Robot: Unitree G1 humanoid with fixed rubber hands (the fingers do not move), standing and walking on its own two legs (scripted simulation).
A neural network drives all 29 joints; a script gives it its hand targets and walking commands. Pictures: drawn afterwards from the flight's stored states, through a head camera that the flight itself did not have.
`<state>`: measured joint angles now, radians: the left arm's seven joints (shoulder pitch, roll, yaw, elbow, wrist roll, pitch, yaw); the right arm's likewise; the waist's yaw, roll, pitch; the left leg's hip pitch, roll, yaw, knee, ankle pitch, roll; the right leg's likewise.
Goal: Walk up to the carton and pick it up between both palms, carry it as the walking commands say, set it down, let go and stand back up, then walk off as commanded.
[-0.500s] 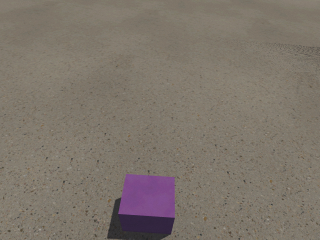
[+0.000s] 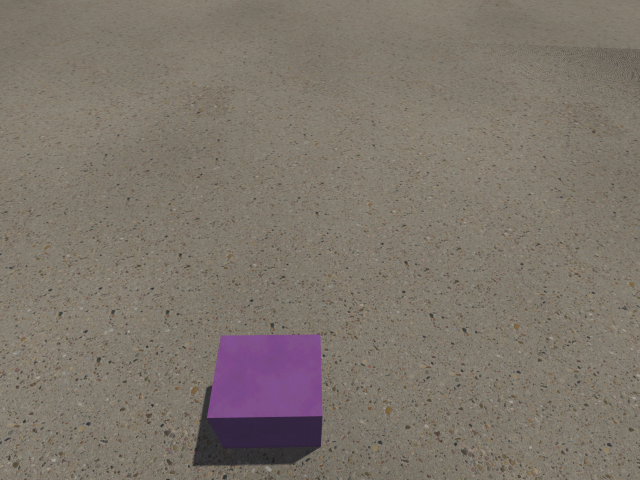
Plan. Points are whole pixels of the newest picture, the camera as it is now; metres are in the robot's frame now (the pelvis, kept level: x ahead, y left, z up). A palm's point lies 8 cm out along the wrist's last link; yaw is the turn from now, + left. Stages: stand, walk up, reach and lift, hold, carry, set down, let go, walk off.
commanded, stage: walk off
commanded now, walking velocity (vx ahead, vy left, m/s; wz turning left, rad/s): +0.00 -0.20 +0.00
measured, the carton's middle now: (271, 392) +0.49 +0.11 -0.64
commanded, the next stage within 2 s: stand in 1.04 s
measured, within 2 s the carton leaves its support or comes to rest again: neither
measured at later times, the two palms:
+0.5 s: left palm out of the picture +0.07 +0.15 -0.13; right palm out of the picture -0.03 -0.36 -0.13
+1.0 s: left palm out of the picture +0.02 +0.02 -0.14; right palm out of the picture -0.03 -0.46 -0.12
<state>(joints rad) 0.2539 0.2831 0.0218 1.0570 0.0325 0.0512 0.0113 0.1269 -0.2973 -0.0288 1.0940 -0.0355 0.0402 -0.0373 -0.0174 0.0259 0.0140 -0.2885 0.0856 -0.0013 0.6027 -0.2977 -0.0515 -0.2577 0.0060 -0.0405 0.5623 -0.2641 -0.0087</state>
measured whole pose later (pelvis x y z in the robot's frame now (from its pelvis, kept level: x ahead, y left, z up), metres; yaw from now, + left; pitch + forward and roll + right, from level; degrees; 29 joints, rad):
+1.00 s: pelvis -0.03 -0.22 +0.01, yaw +0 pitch -2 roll -1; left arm 0.24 0.22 0.07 0.96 0.04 0.07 0.01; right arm 0.25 -0.14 -0.04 1.10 -0.04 0.02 -0.08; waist -0.03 -0.06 0.03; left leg -0.22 0.10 0.15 0.55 -0.29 0.00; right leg -0.44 0.02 0.03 1.06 -0.37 0.05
